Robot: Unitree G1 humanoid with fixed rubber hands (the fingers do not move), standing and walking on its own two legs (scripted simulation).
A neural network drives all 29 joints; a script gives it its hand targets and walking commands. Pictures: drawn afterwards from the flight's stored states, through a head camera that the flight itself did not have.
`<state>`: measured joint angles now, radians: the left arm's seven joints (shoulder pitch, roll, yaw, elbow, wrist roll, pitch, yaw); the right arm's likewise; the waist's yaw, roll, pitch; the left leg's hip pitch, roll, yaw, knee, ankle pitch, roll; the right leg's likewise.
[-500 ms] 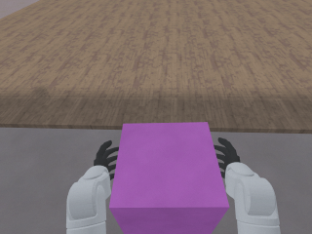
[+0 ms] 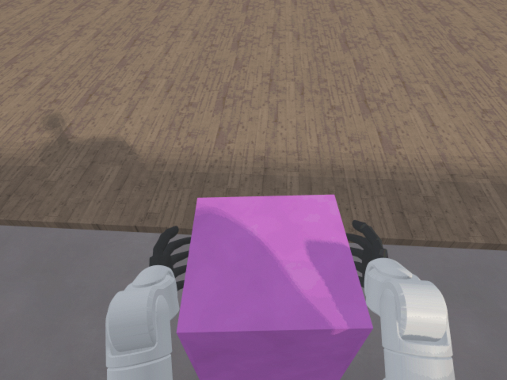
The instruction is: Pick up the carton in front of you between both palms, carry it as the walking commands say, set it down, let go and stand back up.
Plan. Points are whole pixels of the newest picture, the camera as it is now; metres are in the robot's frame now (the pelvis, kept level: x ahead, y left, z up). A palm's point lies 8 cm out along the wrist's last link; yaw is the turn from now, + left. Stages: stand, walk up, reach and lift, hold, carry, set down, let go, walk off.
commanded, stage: carry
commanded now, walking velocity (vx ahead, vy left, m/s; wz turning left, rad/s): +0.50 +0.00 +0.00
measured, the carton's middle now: (267, 296) +0.27 +0.00 +0.00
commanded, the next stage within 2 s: none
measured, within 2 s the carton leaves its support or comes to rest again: neither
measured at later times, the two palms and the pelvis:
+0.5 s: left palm (194, 107) +0.61 +0.14 +0.13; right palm (337, 99) +0.64 -0.16 +0.12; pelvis +0.33 -0.03 +0.00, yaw +4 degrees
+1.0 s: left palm (201, 41) +0.91 +0.15 +0.14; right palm (313, 39) +0.91 -0.15 +0.14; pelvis +0.51 -0.01 +0.00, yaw +1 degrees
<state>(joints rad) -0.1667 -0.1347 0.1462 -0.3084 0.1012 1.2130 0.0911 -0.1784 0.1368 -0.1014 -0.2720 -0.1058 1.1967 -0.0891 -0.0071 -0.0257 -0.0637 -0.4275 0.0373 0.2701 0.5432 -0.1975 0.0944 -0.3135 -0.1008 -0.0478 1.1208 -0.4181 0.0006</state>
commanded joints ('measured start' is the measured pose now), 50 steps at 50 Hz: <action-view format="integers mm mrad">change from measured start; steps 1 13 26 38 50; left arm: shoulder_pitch -494 -395 -751 -1171 -1396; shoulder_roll -961 -901 -710 -743 -949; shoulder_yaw -778 -798 -718 -583 -491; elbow -82 -170 -215 189 263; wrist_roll -408 -374 -451 -462 -477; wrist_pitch -26 -64 83 110 84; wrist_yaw -275 -235 -219 -214 -170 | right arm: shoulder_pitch -472 -379 -742 -1187 -1386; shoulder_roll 991 870 708 771 919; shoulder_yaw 729 738 669 567 445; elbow -119 -207 -233 147 190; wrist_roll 407 421 424 477 459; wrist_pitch -26 -45 99 130 96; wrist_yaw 256 276 197 185 156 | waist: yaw -7 -14 36 5 -12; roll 66 173 -40 -27 70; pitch -313 -146 -358 -354 -587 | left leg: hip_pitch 501 529 -132 286 488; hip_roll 315 199 61 64 116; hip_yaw -454 -131 -264 -198 -262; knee -319 -346 609 -112 104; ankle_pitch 121 380 -162 505 960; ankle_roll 49 24 -57 -40 53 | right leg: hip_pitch -333 -305 396 149 174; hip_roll -56 37 -228 -59 25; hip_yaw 47 -161 101 -125 -41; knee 71 -542 -790 -484 -493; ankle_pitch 120 370 804 546 616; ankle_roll -30 -3 -168 -58 0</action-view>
